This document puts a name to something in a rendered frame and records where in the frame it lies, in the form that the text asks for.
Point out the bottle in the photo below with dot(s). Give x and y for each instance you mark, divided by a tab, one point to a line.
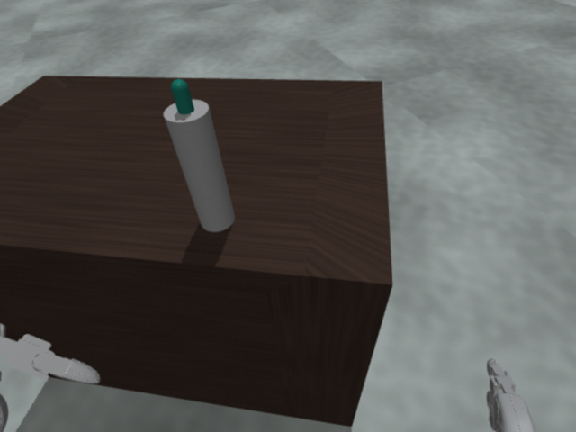
191	129

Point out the left robot hand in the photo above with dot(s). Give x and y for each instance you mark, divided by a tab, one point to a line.
32	355

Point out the right robot hand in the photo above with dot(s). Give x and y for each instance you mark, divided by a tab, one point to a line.
508	411

